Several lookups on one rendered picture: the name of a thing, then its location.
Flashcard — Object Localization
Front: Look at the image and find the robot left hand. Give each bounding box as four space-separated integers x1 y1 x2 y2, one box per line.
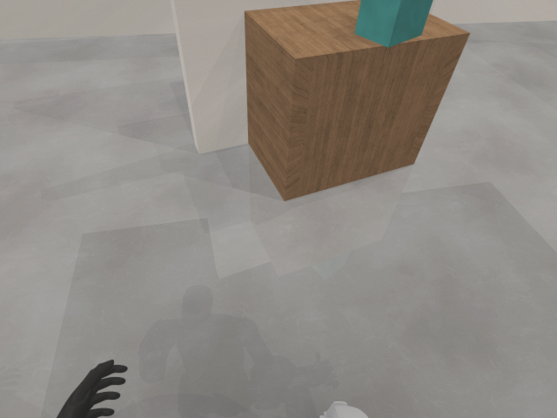
57 360 128 418

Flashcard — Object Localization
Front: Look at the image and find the pedestal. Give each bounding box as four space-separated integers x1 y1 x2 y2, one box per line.
245 0 470 201

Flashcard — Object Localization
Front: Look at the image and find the carton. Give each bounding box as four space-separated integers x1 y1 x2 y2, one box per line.
354 0 433 48

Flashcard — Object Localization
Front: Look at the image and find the robot right shin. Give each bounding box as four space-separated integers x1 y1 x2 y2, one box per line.
326 401 348 412

